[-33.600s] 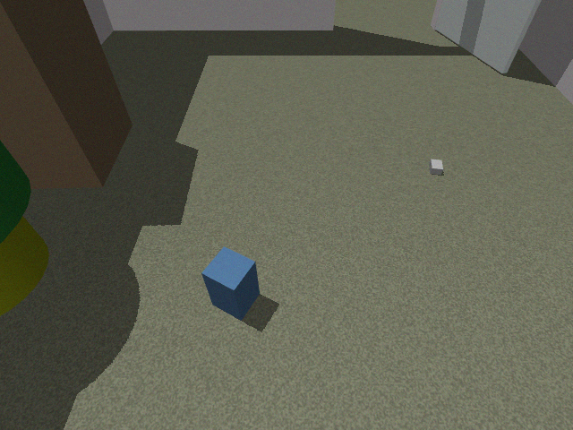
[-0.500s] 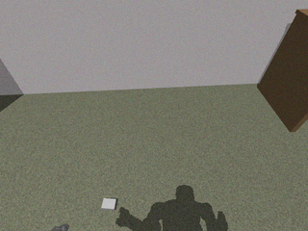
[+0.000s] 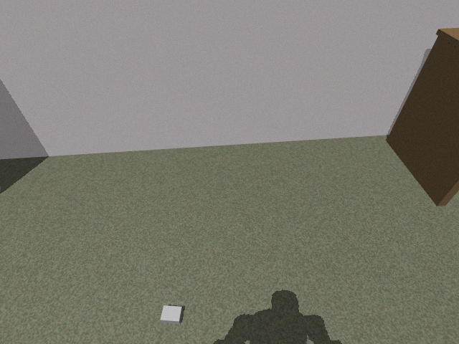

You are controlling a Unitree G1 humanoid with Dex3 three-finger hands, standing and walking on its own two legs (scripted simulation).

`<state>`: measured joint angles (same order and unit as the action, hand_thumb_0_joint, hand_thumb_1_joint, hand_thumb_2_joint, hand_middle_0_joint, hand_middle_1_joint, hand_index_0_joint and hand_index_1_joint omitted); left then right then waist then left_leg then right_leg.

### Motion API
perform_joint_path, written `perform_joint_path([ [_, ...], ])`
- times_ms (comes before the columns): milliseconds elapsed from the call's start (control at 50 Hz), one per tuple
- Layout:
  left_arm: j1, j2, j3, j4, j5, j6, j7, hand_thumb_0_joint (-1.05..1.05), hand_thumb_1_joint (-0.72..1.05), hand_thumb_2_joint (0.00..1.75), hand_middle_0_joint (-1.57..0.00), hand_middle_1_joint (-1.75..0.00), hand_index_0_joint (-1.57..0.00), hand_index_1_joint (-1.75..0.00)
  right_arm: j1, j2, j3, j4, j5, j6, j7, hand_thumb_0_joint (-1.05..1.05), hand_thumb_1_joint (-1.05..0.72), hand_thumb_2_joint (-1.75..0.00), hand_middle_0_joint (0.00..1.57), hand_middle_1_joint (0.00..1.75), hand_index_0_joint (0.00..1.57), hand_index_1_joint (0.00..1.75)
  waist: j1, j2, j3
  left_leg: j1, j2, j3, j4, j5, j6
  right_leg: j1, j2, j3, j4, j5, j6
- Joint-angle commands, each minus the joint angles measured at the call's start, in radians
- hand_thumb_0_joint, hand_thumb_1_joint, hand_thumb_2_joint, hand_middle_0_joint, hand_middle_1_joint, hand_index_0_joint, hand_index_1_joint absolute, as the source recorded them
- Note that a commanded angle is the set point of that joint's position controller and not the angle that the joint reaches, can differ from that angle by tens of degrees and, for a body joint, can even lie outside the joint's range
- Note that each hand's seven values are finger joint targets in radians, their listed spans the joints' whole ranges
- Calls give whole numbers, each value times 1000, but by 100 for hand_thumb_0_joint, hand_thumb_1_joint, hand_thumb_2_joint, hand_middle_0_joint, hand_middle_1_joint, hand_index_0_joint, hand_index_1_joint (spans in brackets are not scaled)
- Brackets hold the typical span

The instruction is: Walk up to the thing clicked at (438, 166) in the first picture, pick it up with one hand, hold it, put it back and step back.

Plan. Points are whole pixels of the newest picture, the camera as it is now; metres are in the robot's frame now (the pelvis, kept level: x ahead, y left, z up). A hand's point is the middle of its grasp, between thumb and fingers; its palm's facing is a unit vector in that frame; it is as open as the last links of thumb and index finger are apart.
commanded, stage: stand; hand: left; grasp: from above
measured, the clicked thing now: (171, 314) +0.42 +0.28 -0.76
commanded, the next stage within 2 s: step back in 1.72 s
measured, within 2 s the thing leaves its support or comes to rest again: neither
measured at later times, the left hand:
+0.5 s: hand out of the picture +0.06 +0.23 -0.16, palm faces +0.00 -0.95 -0.33, open 7.3 cm
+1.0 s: hand out of the picture +0.10 +0.23 -0.16, palm faces +0.00 -0.94 -0.33, open 7.3 cm
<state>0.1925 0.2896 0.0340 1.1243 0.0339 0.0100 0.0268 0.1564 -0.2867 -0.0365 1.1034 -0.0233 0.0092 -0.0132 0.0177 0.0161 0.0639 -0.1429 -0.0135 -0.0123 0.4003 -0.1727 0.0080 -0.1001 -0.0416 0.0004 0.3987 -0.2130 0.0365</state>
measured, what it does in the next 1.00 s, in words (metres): stands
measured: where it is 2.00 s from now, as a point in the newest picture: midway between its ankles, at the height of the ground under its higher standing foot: outside the picture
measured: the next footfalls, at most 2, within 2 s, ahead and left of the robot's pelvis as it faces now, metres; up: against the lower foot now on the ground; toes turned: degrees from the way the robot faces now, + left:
none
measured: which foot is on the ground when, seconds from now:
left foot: down 0.00-1.00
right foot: down 0.00-1.00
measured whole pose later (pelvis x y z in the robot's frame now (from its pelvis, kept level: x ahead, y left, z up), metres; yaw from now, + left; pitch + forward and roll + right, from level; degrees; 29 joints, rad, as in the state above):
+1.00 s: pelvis +0.03 -0.01 +0.00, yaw -1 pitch -3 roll +0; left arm 0.10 0.30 0.03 1.15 0.02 0.00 0.01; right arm 0.10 -0.32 -0.02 1.14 -0.01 0.00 -0.01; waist 0.00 0.01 0.07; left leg -0.11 0.01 -0.01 0.34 -0.18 -0.01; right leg -0.07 -0.02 0.00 0.32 -0.21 0.02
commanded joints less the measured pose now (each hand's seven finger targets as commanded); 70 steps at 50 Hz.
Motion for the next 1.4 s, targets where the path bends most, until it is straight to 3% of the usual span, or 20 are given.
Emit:
perform_joint_path([
  [0, -28, 188, 33, -38, 1, -26, 14, 0, 90, 90, -20, -30, -20, -30, -43, -192, -34, -54, -2, -24, -14, 0, -90, -90, 20, 30, 20, 30, -5, -30, -5, -12, 102, -113, -108, -88, 19, -61, -62, 67, -115, -37, -38],
  [160, -46, 203, 31, -27, -5, -28, 10, 0, 90, 90, -20, -30, -20, -30, -50, -198, -25, -39, 2, -23, -10, 0, -90, -90, 20, 30, 20, 30, -9, -18, -3, -19, 107, -109, -111, -81, 17, -55, -69, 76, -129, -41, -41],
  [240, -41, 203, 29, -21, -5, -27, 6, 0, 90, 90, -20, -30, -20, -30, -56, -208, -22, -35, 3, -23, -8, 0, -90, -90, 20, 30, 20, 30, -8, -5, 6, -38, 109, -115, -122, -123, 17, -56, -64, 72, -125, -57, -42],
  [300, -50, 201, 27, -22, -6, -28, 5, 0, 90, 90, -20, -30, -20, -30, -48, -204, -19, -28, 4, -23, -8, 0, -90, -90, 20, 30, 20, 30, -13, -10, -5, -18, 109, -108, -108, -85, 16, -64, -66, 78, -133, -53, -43],
  [400, -69, 201, 28, -21, -12, -36, 5, 0, 90, 90, -20, -30, -20, -30, -43, -201, -12, -22, 5, -28, -8, 0, -90, -90, 20, 30, 20, 30, -16, -27, -50, 21, 116, -93, -88, 70, 21, -13, -81, 81, -126, 94, -45],
  [560, -66, 180, 24, -10, -15, -28, 2, 0, 90, 90, -20, -30, -20, -30, -45, -194, -4, -12, 7, -27, -12, 0, -90, -90, 20, 30, 20, 30, -14, -13, -51, 26, 119, -82, -98, 85, 17, -1, -74, 71, -131, 110, -43],
  [640, -85, 195, 29, -20, -18, -32, 3, 0, 90, 90, -20, -30, -20, -30, -46, -208, -5, -10, 8, -33, -14, 0, -90, -90, 20, 30, 20, 30, -15, -13, -76, 46, 129, -80, -91, 190, 14, 26, -80, 69, -113, 195, -41],
  [700, -77, 179, 25, -11, -16, -26, 1, 0, 90, 90, -20, -30, -20, -30, -56, -199, -2, -6, 7, -33, -15, 0, -90, -90, 20, 30, 20, 30, -10, -8, -55, 34, 124, -82, -106, 131, 13, 14, -73, 64, -124, 132, -39],
  [780, -92, 195, 32, -20, -16, -29, 2, 0, 90, 90, -20, -30, -20, -30, -67, -216, -10, -14, 8, -36, -16, 0, -90, -90, 20, 30, 20, 30, -13, -14, -85, 64, 135, -77, -89, 202, 17, 22, -81, 67, -115, 199, -43],
  [860, -109, 206, 33, -27, -18, -33, 1, 0, 90, 90, -20, -30, -20, -30, -68, -217, -10, -14, 6, -38, -14, 0, -90, -90, 20, 30, 20, 30, -16, -21, -81, 63, 135, -78, -92, 213, 12, 24, -82, 64, -113, 198, -39],
  [900, -110, 209, 34, -28, -17, -31, 0, 0, 90, 90, -20, -30, -20, -30, -71, -220, -12, -14, 6, -36, -14, 0, -90, -90, 20, 30, 20, 30, -16, -19, -72, 53, 133, -77, -97, 166, 14, 18, -80, 67, -127, 162, -38],
  [1000, -118, 216, 34, -36, -17, -34, -1, 0, 90, 90, -20, -30, -20, -30, -78, -229, -12, -22, 7, -38, -11, 0, -90, -90, 20, 30, 20, 30, -18, -18, -86, 53, 135, -75, -95, 190, 15, 30, -85, 68, -122, 199, -41],
  [1200, -116, 230, 31, -36, -17, -34, -8, 0, 90, 90, -20, -30, -20, -30, -94, -237, -10, -22, 7, -36, -6, 0, -90, -90, 20, 30, 20, 30, -17, -10, -63, 49, 134, -82, -115, 108, 11, 0, -80, 69, -136, 114, -45],
  [1380, -110, 240, 28, -43, -21, -37, -10, 0, 90, 90, -20, -30, -20, -30, -87, -250, -10, -22, 9, -37, -4, 0, -90, -90, 20, 30, 20, 30, -19, -7, -80, 58, 140, -77, -105, 135, 13, 16, -86, 77, -136, 153, -48],
])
